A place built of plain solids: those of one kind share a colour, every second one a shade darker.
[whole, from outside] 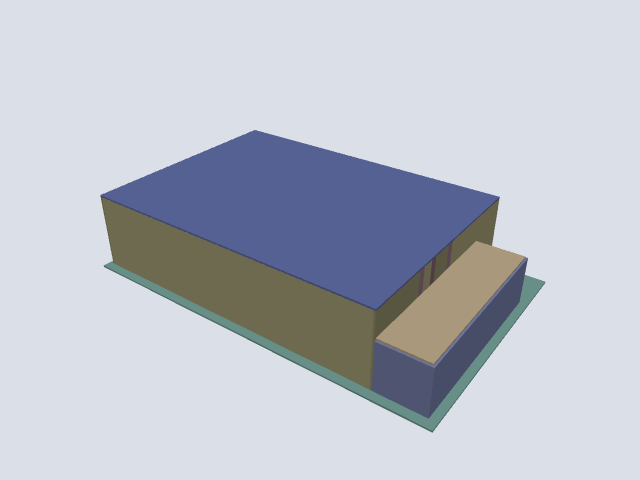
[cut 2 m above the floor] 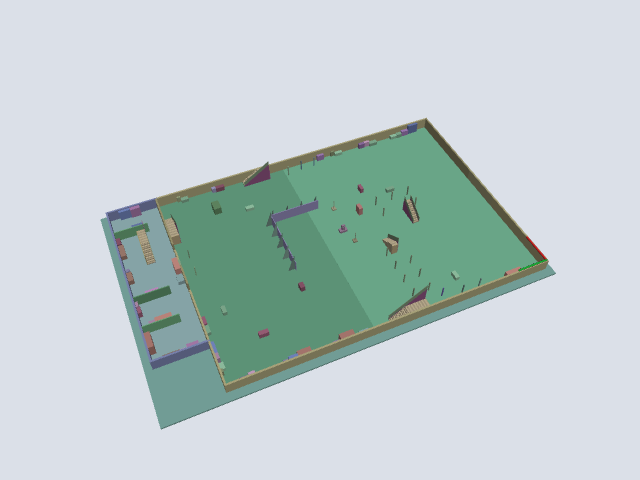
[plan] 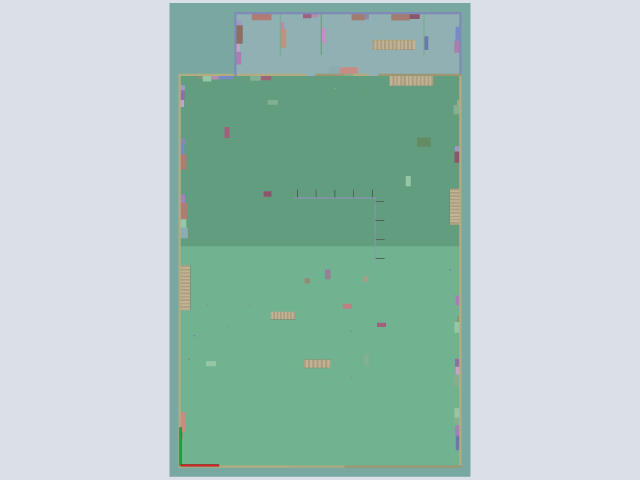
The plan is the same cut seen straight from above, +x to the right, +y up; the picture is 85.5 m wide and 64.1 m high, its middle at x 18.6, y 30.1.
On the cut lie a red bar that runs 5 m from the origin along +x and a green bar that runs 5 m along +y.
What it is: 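A film and television sound stage with a two-storey annex across its back; the building has no window; on its floor a cyclorama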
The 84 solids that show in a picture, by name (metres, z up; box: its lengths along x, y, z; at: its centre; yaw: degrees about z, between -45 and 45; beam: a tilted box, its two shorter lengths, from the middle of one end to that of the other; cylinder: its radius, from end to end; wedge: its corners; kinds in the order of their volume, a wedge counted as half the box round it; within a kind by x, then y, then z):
{
 "floor_site_1": {"box": [40.19, 63.26, 0.3], "at": [18.59, 30.13, -0.45]},
 "wall_bay_1": {"box": [0.3, 52.0, 12.76], "at": [-0.15, 26.0, 6.38]},
 "wall_bay_2": {"box": [14.89, 0.3, 12.76], "at": [7.15, -0.15, 6.38]},
 "wall_bay_3": {"box": [17.07, 0.3, 12.76], "at": [8.24, 52.15, 6.38]},
 "wall_bay_4": {"box": [3.87, 0.3, 12.76], "at": [19.91, 52.15, 6.38]},
 "wall_bay_5": {"box": [2.14, 0.3, 12.76], "at": [24.11, 52.15, 6.38]},
 "wall_bay_6": {"box": [15.61, 0.3, 12.76], "at": [29.68, -0.15, 6.38]},
 "wall_bay_7": {"box": [11.11, 0.3, 12.76], "at": [31.93, 52.15, 6.38]},
 "wall_bay_8": {"box": [0.3, 52.0, 12.76], "at": [37.34, 26.0, 6.38]},
 "roof_bay_1": {"box": [37.79, 52.6, 0.3], "at": [18.59, 26.0, 12.91]},
 "floor_bay_1": {"box": [37.19, 29.25, 0.3], "at": [18.59, 14.63, -0.15]},
 "floor_bay_2": {"box": [37.19, 22.75, 0.3], "at": [18.59, 40.62, -0.15]},
 "wall_annex_1": {"box": [0.3, 8.26, 8.16], "at": [7.31, 56.13, 4.08]},
 "wall_annex_2": {"box": [30.33, 0.3, 8.16], "at": [22.32, 60.41, 4.08]},
 "wall_annex_3": {"box": [0.3, 8.26, 8.16], "at": [37.34, 56.13, 4.08]},
 "floor_annex_ground_1": {"box": [29.73, 8.26, 0.3], "at": [22.32, 56.13, -0.15]},
 "roof_annex_1": {"box": [29.73, 8.26, 0.3], "at": [22.32, 56.13, 8.31]},
 "rack_1": {"box": [0.64, 2.62, 2.08], "at": [0.32, 5.8, 1.04]},
 "rack_2": {"box": [0.76, 2.0, 2.41], "at": [0.38, 40.53, 1.21]},
 "rack_3": {"box": [0.87, 2.16, 2.36], "at": [0.43, 33.95, 1.18]},
 "rack_4": {"box": [2.64, 0.83, 2.25], "at": [10.81, 59.85, 1.12]},
 "rack_5": {"box": [0.74, 2.48, 2.58], "at": [13.73, 57.02, 1.29]},
 "rack_6": {"box": [2.37, 0.86, 2.39], "at": [22.46, 52.73, 1.2]},
 "door_bay_1": {"box": [7.29, 0.3, 5.45], "at": [18.23, -0.15, 2.73]},
 "setwall_1": {"box": [10.84, 0.12, 5.04], "at": [20.59, 35.71, 2.52]},
 "setwall_2": {"box": [0.12, 8.43, 5.04], "at": [25.95, 31.44, 2.52]},
 "wall_bay_lintel_1": {"box": [1.2, 0.3, 10.56], "at": [17.37, 52.15, 7.48]},
 "wall_bay_lintel_2": {"box": [1.2, 0.3, 6.48], "at": [22.44, 52.15, 9.52]},
 "wall_bay_lintel_3": {"box": [1.2, 0.3, 10.56], "at": [25.78, 52.15, 7.48]},
 "wall_part_annex_ground_1": {"box": [0.15, 5.5, 3.78], "at": [13.29, 57.51, 1.89]},
 "wall_part_annex_ground_2": {"box": [0.15, 5.5, 3.78], "at": [18.76, 57.51, 1.89]},
 "wall_part_annex_ground_3": {"box": [0.15, 5.5, 3.78], "at": [32.49, 57.51, 1.89]},
 "lockers_1": {"box": [1.96, 0.45, 1.88], "at": [6.03, 51.78, 0.94]},
 "lockers_2": {"box": [0.48, 1.82, 1.92], "at": [32.8, 56.39, 0.96]},
 "lockers_3": {"box": [0.49, 1.88, 1.84], "at": [36.95, 57.65, 0.92]},
 "lockers_4": {"box": [0.47, 1.95, 1.88], "at": [36.96, 2.99, 0.94]},
 "cablebox_1": {"box": [0.73, 1.11, 0.67], "at": [0.36, 32.32, 0.34]},
 "cablebox_2": {"box": [1.13, 0.73, 0.68], "at": [3.51, 51.64, 0.34]},
 "cablebox_3": {"box": [1.34, 0.67, 0.69], "at": [4.05, 13.58, 0.34]},
 "cablebox_4": {"box": [1.42, 0.64, 0.73], "at": [9.99, 51.68, 0.36]},
 "cablebox_5": {"box": [1.33, 0.64, 0.74], "at": [12.3, 48.47, 0.37]},
 "cablebox_6": {"box": [0.65, 1.42, 0.64], "at": [24.77, 14.1, 0.32]},
 "cablebox_7": {"box": [0.68, 1.39, 0.63], "at": [30.38, 37.96, 0.32]},
 "cablebox_8": {"box": [0.76, 1.25, 0.61], "at": [36.81, 47.52, 0.3]},
 "cablebox_9": {"box": [0.73, 1.51, 0.65], "at": [36.83, 11.39, 0.33]},
 "cablebox_10": {"box": [0.62, 1.26, 0.62], "at": [36.88, 7.01, 0.31]},
 "cablebox_11": {"box": [0.62, 1.43, 0.62], "at": [36.88, 18.44, 0.31]},
 "wardrobe_1": {"box": [0.64, 1.7, 1.78], "at": [7.78, 54.38, 0.89]},
 "wardrobe_2": {"box": [0.57, 2.02, 1.77], "at": [19.12, 57.42, 0.89]},
 "wardrobe_3": {"box": [0.65, 1.61, 1.84], "at": [36.87, 55.9, 0.92]},
 "roadcase_1": {"box": [0.69, 1.48, 0.88], "at": [6.19, 44.47, 0.44]},
 "roadcase_2": {"box": [1.4, 0.57, 1.02], "at": [11.4, 51.72, 0.51]},
 "roadcase_3": {"box": [1.05, 0.73, 0.98], "at": [11.59, 36.24, 0.49]},
 "roadcase_4": {"box": [1.12, 0.56, 1.11], "at": [16.9, 59.98, 0.56]},
 "roadcase_5": {"box": [1.2, 0.56, 0.97], "at": [26.83, 18.78, 0.48]},
 "roadcase_6": {"box": [1.38, 0.65, 1.14], "at": [31.23, 59.94, 0.57]},
 "roadcase_7": {"box": [0.64, 1.5, 0.88], "at": [36.87, 41.18, 0.44]},
 "bench_1": {"box": [0.81, 2.47, 0.89], "at": [7.86, 57.56, 0.45]},
 "bench_2": {"box": [1.76, 0.82, 0.93], "at": [23.69, 59.85, 0.47]},
 "bench_3": {"box": [2.43, 0.85, 0.9], "at": [29.33, 59.84, 0.45]},
 "wall_stair_1": {"box": [5.67, 0.1, 6.53], "at": [28.43, 56.79, 3.21]},
 "cart_1": {"box": [1.86, 1.24, 1.32], "at": [32.47, 43.16, 0.66]},
 "chest_1": {"box": [0.53, 1.28, 1.11], "at": [0.26, 49.45, 0.56]},
 "chest_2": {"box": [0.58, 1.4, 1.05], "at": [36.9, 4.66, 0.53]},
 "chest_3": {"box": [0.46, 1.31, 1.14], "at": [36.96, 22.02, 0.57]},
 "rail_1": {"wedge": [[1.24, 20.82, 4.47], [1.24, 20.82, 5.38], [1.24, 26.75, 0.21], [1.24, 26.75, 1.12], [1.29, 20.82, 4.47], [1.29, 20.82, 5.38], [1.29, 26.75, 0.21], [1.29, 26.75, 1.12]]},
 "rail_2": {"wedge": [[12.14, 19.45, 2.51], [12.14, 19.45, 3.38], [12.14, 19.5, 2.51], [12.14, 19.5, 3.38], [15.31, 19.45, 0.2], [15.31, 19.45, 1.07], [15.31, 19.5, 0.2], [15.31, 19.5, 1.07]]},
 "rail_3": {"wedge": [[16.39, 12.99, 0.24], [16.39, 12.99, 1.04], [16.39, 13.04, 0.24], [16.39, 13.04, 1.04], [19.86, 12.99, 2.44], [19.86, 12.99, 3.23], [19.86, 13.04, 2.44], [19.86, 13.04, 3.23]]},
 "rail_4": {"wedge": [[16.39, 14.11, 0.24], [16.39, 14.11, 1.04], [16.39, 14.16, 0.24], [16.39, 14.16, 1.04], [19.86, 14.11, 2.44], [19.86, 14.11, 3.23], [19.86, 14.16, 2.44], [19.86, 14.16, 3.23]]},
 "rail_5": {"wedge": [[35.89, 32.26, 3.45], [35.89, 32.26, 4.25], [35.89, 36.99, 0.22], [35.89, 36.99, 1.02], [35.94, 32.26, 3.45], [35.94, 32.26, 4.25], [35.94, 36.99, 0.22], [35.94, 36.99, 1.02]]},
 "crate_1": {"box": [0.93, 1.45, 0.61], "at": [0.46, 31.04, 0.3]},
 "crate_2": {"box": [1.51, 1.04, 0.73], "at": [20.52, 52.82, 0.36]},
 "wall_1": {"wedge": [[1.24, 20.82, -0.05], [1.24, 20.82, 4.47], [1.24, 26.75, -0.05], [1.24, 26.75, 0.22], [1.29, 20.82, -0.05], [1.29, 20.82, 4.47], [1.29, 26.75, -0.05], [1.29, 26.75, 0.22]]},
 "wall_2": {"wedge": [[16.39, 14.11, -0.05], [16.39, 14.11, 0.25], [16.39, 14.16, -0.05], [16.39, 14.16, 0.25], [19.86, 14.11, -0.05], [19.86, 14.11, 2.44], [19.86, 14.16, -0.05], [19.86, 14.16, 2.44]]},
 "wall_3": {"wedge": [[35.89, 32.26, -0.05], [35.89, 32.26, 3.45], [35.89, 36.99, -0.05], [35.89, 36.99, 0.22], [35.94, 32.26, -0.05], [35.94, 32.26, 3.45], [35.94, 36.99, -0.05], [35.94, 36.99, 0.22]]},
 "monitor_1": {"box": [1.21, 0.68, 1.56], "at": [22.26, 21.26, 0.78]},
 "floor_hdu_1": {"box": [0.12, 1.01, 2.2], "at": [12.08, 20.0, 1.05]},
 "floor_hdu_2": {"box": [0.15, 1.29, 3.83], "at": [27.94, 51.36, 1.87]},
 "setbrace_1": {"wedge": [[15.52, 35.77, 0.0], [15.52, 35.77, 3.16], [15.52, 36.8, 0.0], [15.52, 36.8, 0.06], [15.62, 35.77, 0.0], [15.62, 35.77, 3.16], [15.62, 36.8, 0.0], [15.62, 36.8, 0.06]]},
 "setbrace_2": {"wedge": [[18.03, 35.77, 0.0], [18.03, 35.77, 3.16], [18.03, 36.8, 0.0], [18.03, 36.8, 0.06], [18.13, 35.77, 0.0], [18.13, 35.77, 3.16], [18.13, 36.8, 0.0], [18.13, 36.8, 0.06]]},
 "setbrace_3": {"wedge": [[20.54, 35.77, 0.0], [20.54, 35.77, 3.16], [20.54, 36.8, 0.0], [20.54, 36.8, 0.06], [20.64, 35.77, 0.0], [20.64, 35.77, 3.16], [20.64, 36.8, 0.0], [20.64, 36.8, 0.06]]},
 "setbrace_4": {"wedge": [[23.05, 35.77, 0.0], [23.05, 35.77, 3.16], [23.05, 36.8, 0.0], [23.05, 36.8, 0.06], [23.15, 35.77, 0.0], [23.15, 35.77, 3.16], [23.15, 36.8, 0.0], [23.15, 36.8, 0.06]]},
 "setbrace_5": {"wedge": [[25.57, 35.77, 0.0], [25.57, 35.77, 3.16], [25.57, 36.8, 0.0], [25.57, 36.8, 0.06], [25.66, 35.77, 0.0], [25.66, 35.77, 3.16], [25.66, 36.8, 0.0], [25.66, 36.8, 0.06]]},
 "dolly_1": {"box": [0.75, 1.3, 0.42], "at": [19.63, 25.52, 0.21]}
}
